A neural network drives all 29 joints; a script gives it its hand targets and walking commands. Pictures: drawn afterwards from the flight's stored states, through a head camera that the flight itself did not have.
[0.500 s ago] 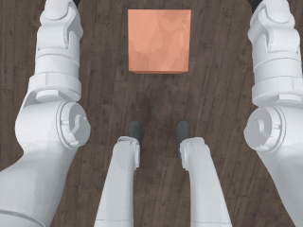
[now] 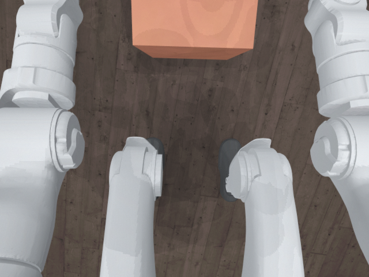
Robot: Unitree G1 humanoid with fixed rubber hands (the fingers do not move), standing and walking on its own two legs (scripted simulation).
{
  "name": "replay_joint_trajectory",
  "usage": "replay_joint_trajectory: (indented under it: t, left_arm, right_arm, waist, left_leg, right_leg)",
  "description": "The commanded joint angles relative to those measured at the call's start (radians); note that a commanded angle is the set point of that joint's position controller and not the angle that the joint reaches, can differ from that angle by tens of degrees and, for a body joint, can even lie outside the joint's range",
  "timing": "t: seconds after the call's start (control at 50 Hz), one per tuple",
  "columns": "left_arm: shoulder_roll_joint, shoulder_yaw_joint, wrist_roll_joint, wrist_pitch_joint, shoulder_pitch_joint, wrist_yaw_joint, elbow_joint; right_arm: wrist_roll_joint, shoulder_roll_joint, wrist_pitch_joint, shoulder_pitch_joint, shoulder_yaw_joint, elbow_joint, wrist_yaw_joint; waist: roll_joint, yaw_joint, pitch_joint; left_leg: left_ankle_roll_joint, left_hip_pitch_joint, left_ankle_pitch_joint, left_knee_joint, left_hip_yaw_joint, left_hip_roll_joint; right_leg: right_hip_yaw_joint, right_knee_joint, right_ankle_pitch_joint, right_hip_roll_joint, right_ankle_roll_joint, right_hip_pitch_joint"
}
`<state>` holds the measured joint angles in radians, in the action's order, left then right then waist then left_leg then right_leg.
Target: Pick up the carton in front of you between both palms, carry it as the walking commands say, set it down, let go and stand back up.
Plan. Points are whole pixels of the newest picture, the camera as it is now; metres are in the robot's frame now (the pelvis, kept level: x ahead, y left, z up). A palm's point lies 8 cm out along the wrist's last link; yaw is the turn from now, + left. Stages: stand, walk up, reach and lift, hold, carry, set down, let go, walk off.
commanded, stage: reach and lift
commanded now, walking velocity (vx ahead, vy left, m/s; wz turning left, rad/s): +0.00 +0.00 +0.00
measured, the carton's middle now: (192, 5) +0.57 +0.02 -0.32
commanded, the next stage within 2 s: none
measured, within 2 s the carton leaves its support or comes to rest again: leaves its support in 1.16 s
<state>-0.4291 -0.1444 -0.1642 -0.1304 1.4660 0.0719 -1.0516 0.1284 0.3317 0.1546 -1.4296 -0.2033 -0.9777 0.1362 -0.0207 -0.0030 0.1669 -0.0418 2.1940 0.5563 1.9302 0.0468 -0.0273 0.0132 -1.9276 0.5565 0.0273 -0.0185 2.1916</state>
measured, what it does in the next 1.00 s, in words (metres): lowers itself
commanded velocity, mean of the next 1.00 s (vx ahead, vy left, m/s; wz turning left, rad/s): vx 0.00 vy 0.00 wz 0.00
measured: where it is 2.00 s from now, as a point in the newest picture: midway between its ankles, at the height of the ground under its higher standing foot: (191, 180)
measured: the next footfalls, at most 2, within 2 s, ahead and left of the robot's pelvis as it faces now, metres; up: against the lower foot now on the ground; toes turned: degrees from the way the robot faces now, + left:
none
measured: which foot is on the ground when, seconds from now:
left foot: down 0.00-1.00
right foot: down 0.00-1.00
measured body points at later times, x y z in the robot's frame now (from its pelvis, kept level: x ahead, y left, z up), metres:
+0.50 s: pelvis -0.01 +0.01 -0.08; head +0.38 +0.01 +0.14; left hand +0.58 +0.19 -0.26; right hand +0.58 -0.17 -0.25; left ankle +0.10 +0.13 -0.41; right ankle +0.10 -0.12 -0.41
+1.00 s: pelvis -0.01 +0.00 -0.08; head +0.37 +0.01 +0.14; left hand +0.58 +0.17 -0.26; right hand +0.58 -0.14 -0.26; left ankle +0.10 +0.13 -0.41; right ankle +0.10 -0.12 -0.41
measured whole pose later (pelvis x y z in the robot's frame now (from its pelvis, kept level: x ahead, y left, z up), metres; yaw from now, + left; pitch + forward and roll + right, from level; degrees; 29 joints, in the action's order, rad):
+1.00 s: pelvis -0.01 +0.00 -0.08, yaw +0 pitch +33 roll +0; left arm -0.35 -0.23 -0.06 -0.18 1.64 0.04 -1.11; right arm 0.05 0.30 0.19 -1.64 -0.25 -1.07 0.07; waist -0.01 0.01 0.52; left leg -0.03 2.21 0.61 2.24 0.03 -0.03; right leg 0.03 -2.24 0.61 0.04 -0.04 2.21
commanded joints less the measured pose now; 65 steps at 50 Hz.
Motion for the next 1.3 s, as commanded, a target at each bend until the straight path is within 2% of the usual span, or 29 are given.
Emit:
replay_joint_trajectory:
  t: [0.0,0.02,0.06,0.1,0.22,0.34,0.4,0.44,0.46,0.58,0.6,0.62,0.64,0.74,0.76,0.78,0.84,0.88,0.94,0.98,1.0,1.04,1.1,1.16,1.18,1.2,1.22,1.26,1.28]
  left_arm:
    - [-0.116,0.051,-0.034,-0.004,0.406,0.015,0.049]
    - [-0.131,0.021,-0.018,-0.003,0.423,0.023,0.073]
    - [-0.171,0.029,-0.026,-0.003,0.481,0.028,-0.026]
    - [-0.160,0.022,-0.005,0.008,0.510,0.027,-0.068]
    - [-0.141,0.088,-0.049,0.032,0.560,0.015,-0.076]
    - [-0.131,0.056,-0.063,0.064,0.523,0.024,-0.006]
    - [-0.106,0.041,-0.036,0.066,0.448,0.026,-0.071]
    - [-0.093,0.050,-0.038,0.068,0.446,0.028,-0.044]
    - [-0.111,0.040,-0.029,0.069,0.442,0.027,-0.033]
    - [-0.070,0.057,-0.031,0.065,0.457,0.006,-0.044]
    - [-0.086,0.036,-0.034,0.066,0.459,0.008,-0.056]
    - [-0.092,0.043,-0.034,0.065,0.459,0.011,-0.072]
    - [-0.073,0.044,-0.038,0.070,0.466,0.011,-0.054]
    - [0.062,0.080,-0.025,0.057,0.508,-0.003,-0.052]
    - [0.078,0.046,0.016,0.053,0.529,-0.014,-0.051]
    - [0.151,0.053,0.028,0.045,0.559,-0.027,-0.031]
    - [0.736,0.152,0.046,-0.006,0.667,-0.170,-0.030]
    - [0.919,0.149,0.048,-0.043,0.673,-0.250,0.003]
    - [0.985,0.120,0.080,-0.076,0.621,-0.302,0.017]
    - [1.022,0.159,0.045,-0.085,0.624,-0.315,0.096]
    - [1.010,0.174,0.037,-0.086,0.634,-0.308,0.114]
    - [1.078,0.220,-0.006,-0.099,0.633,-0.314,0.149]
    - [1.109,0.281,-0.050,-0.110,0.687,-0.304,0.298]
    - [1.197,0.356,-0.091,-0.130,0.726,-0.263,0.466]
    - [1.190,0.350,-0.049,-0.148,0.708,-0.258,0.465]
    - [1.235,0.336,-0.047,-0.153,0.678,-0.253,0.466]
    - [1.245,0.349,-0.021,-0.166,0.667,-0.246,0.501]
    - [1.312,0.345,0.002,-0.190,0.615,-0.240,0.507]
    - [1.314,0.323,0.028,-0.201,0.587,-0.242,0.491]
  right_arm:
    - [0.036,0.154,-0.008,-0.365,0.007,0.020,-0.004]
    - [0.037,0.175,-0.015,-0.399,0.015,0.043,-0.001]
    - [0.045,0.202,-0.012,-0.471,0.023,-0.030,-0.005]
    - [0.077,0.162,-0.020,-0.500,0.070,-0.076,-0.014]
    - [0.077,0.222,-0.063,-0.581,0.055,-0.113,-0.022]
    - [0.074,0.245,-0.093,-0.574,0.094,-0.072,-0.017]
    - [0.122,0.183,-0.087,-0.493,0.137,-0.109,-0.024]
    - [0.110,0.177,-0.095,-0.466,0.128,-0.122,-0.023]
    - [0.103,0.172,-0.093,-0.454,0.118,-0.120,-0.018]
    - [0.077,0.149,-0.091,-0.473,0.094,-0.135,-0.020]
    - [0.078,0.157,-0.089,-0.485,0.094,-0.142,-0.018]
    - [0.075,0.156,-0.091,-0.505,0.102,-0.107,-0.013]
    - [0.073,0.165,-0.091,-0.520,0.093,-0.113,-0.015]
    - [0.067,0.022,-0.079,-0.542,0.119,-0.137,-0.034]
    - [0.053,-0.024,-0.069,-0.562,0.109,-0.123,-0.048]
    - [0.028,-0.103,-0.067,-0.600,0.117,-0.092,-0.066]
    - [-0.004,-0.638,-0.034,-0.729,0.187,-0.046,-0.191]
    - [-0.040,-0.806,0.011,-0.705,0.163,-0.039,-0.268]
    - [-0.050,-0.897,0.054,-0.688,0.168,-0.016,-0.318]
    - [-0.021,-0.947,0.059,-0.674,0.201,0.057,-0.336]
    - [0.007,-0.982,0.067,-0.682,0.250,0.070,-0.336]
    - [0.031,-0.984,0.068,-0.710,0.276,0.137,-0.333]
    - [0.089,-1.042,0.076,-0.769,0.361,0.254,-0.317]
    - [0.123,-1.123,0.102,-0.783,0.408,0.381,-0.300]
    - [0.106,-1.143,0.116,-0.722,0.406,0.363,-0.295]
    - [0.081,-1.172,0.128,-0.712,0.388,0.362,-0.292]
    - [0.080,-1.209,0.135,-0.711,0.411,0.395,-0.291]
    - [0.036,-1.216,0.149,-0.676,0.388,0.415,-0.294]
    - [0.016,-1.254,0.168,-0.620,0.372,0.370,-0.294]
  waist:
    - [0.078,-0.028,-1.208]
    - [0.066,0.013,-1.209]
    - [0.060,-0.003,-1.127]
    - [0.042,0.037,-1.081]
    - [0.054,-0.014,-1.010]
    - [0.014,0.000,-1.132]
    - [0.011,0.045,-1.058]
    - [0.000,0.013,-1.067]
    - [0.010,0.036,-1.063]
    - [0.025,0.006,-0.989]
    - [0.025,0.037,-0.979]
    - [0.000,0.014,-0.994]
    - [0.010,0.029,-0.982]
    - [0.024,0.015,-0.901]
    - [0.045,0.043,-0.889]
    - [0.015,0.003,-0.888]
    - [0.023,-0.006,-0.780]
    - [0.023,-0.016,-0.710]
    - [0.025,0.014,-0.677]
    - [0.023,0.002,-0.770]
    - [-0.019,0.050,-0.827]
    - [0.018,0.014,-0.917]
    - [-0.013,0.013,-1.222]
    - [0.027,0.015,-1.617]
    - [0.041,0.031,-1.653]
    - [0.018,-0.003,-1.678]
    - [0.036,0.040,-1.714]
    - [0.056,0.005,-1.726]
    - [0.049,0.032,-1.695]
  left_leg:
    - [0.006,-0.682,-0.309,-0.072,-0.076,-0.006]
    - [0.002,-0.691,-0.296,-0.046,-0.081,-0.005]
    - [0.006,-0.608,-0.193,-0.022,-0.064,0.013]
    - [0.010,-0.602,-0.223,0.015,-0.077,0.013]
    - [0.010,-0.623,-0.288,0.085,-0.038,0.016]
    - [0.015,-0.697,-0.491,0.164,-0.054,0.001]
    - [0.015,-0.672,-0.468,0.164,-0.073,-0.006]
    - [0.008,-0.635,-0.457,0.161,-0.067,-0.002]
    - [0.006,-0.638,-0.467,0.154,-0.072,-0.005]
    - [-0.002,-0.551,-0.333,0.139,-0.088,-0.008]
    - [-0.002,-0.551,-0.323,0.136,-0.093,-0.004]
    - [0.005,-0.548,-0.335,0.143,-0.079,0.002]
    - [0.003,-0.563,-0.360,0.140,-0.087,-0.007]
    - [0.004,-0.561,-0.300,0.104,-0.072,-0.018]
    - [0.008,-0.577,-0.304,0.126,-0.083,-0.021]
    - [0.011,-0.583,-0.307,0.121,-0.072,-0.026]
    - [0.013,-0.541,-0.253,0.142,-0.090,-0.060]
    - [0.021,-0.486,-0.203,0.139,-0.106,-0.074]
    - [0.033,-0.431,-0.218,0.152,-0.122,-0.070]
    - [0.041,-0.440,-0.260,0.163,-0.122,-0.070]
    - [0.056,-0.473,-0.288,0.160,-0.127,-0.077]
    - [0.054,-0.545,-0.350,0.170,-0.120,-0.077]
    - [0.042,-0.633,-0.462,0.174,-0.133,-0.081]
    - [0.033,-0.885,-0.636,0.157,-0.117,-0.091]
    - [0.024,-0.880,-0.635,0.137,-0.129,-0.097]
    - [0.014,-0.851,-0.630,0.111,-0.126,-0.100]
    - [0.014,-0.895,-0.642,0.099,-0.128,-0.105]
    - [0.003,-0.858,-0.624,0.067,-0.132,-0.117]
    - [0.006,-0.855,-0.575,0.044,-0.147,-0.128]
  right_leg:
    - [-0.076,0.075,-0.274,0.024,-0.030,-0.597]
    - [-0.069,0.054,-0.236,0.013,-0.024,-0.598]
    - [-0.060,0.003,-0.191,-0.002,-0.022,-0.616]
    - [-0.056,-0.022,-0.189,0.006,-0.021,-0.572]
    - [-0.074,-0.116,-0.242,-0.005,-0.023,-0.499]
    - [-0.067,-0.187,-0.435,0.002,-0.030,-0.598]
    - [-0.056,-0.170,-0.419,0.016,-0.036,-0.571]
    - [-0.056,-0.173,-0.429,0.014,-0.031,-0.586]
    - [-0.059,-0.175,-0.432,0.017,-0.031,-0.577]
    - [-0.058,-0.131,-0.340,0.026,-0.023,-0.573]
    - [-0.048,-0.135,-0.324,0.016,-0.021,-0.558]
    - [-0.043,-0.140,-0.356,0.019,-0.023,-0.594]
    - [-0.046,-0.136,-0.352,0.018,-0.024,-0.566]
    - [-0.063,-0.135,-0.303,0.038,-0.017,-0.556]
    - [-0.050,-0.123,-0.280,0.042,-0.019,-0.517]
    - [-0.059,-0.123,-0.299,0.050,-0.023,-0.538]
    - [-0.062,-0.141,-0.238,0.078,-0.005,-0.499]
    - [-0.077,-0.153,-0.212,0.081,0.001,-0.497]
    - [-0.069,-0.158,-0.213,0.091,0.019,-0.473]
    - [-0.080,-0.173,-0.274,0.091,0.022,-0.517]
    - [-0.069,-0.180,-0.287,0.090,0.016,-0.545]
    - [-0.098,-0.185,-0.324,0.086,0.016,-0.542]
    - [-0.097,-0.181,-0.466,0.092,0.009,-0.702]
    - [-0.109,-0.166,-0.554,0.101,0.001,-0.739]
    - [-0.100,-0.147,-0.563,0.107,0.001,-0.751]
    - [-0.118,-0.136,-0.569,0.113,-0.009,-0.748]
    - [-0.121,-0.124,-0.538,0.115,-0.018,-0.710]
    - [-0.125,-0.094,-0.543,0.131,-0.014,-0.705]
    - [-0.118,-0.055,-0.484,0.138,-0.016,-0.698]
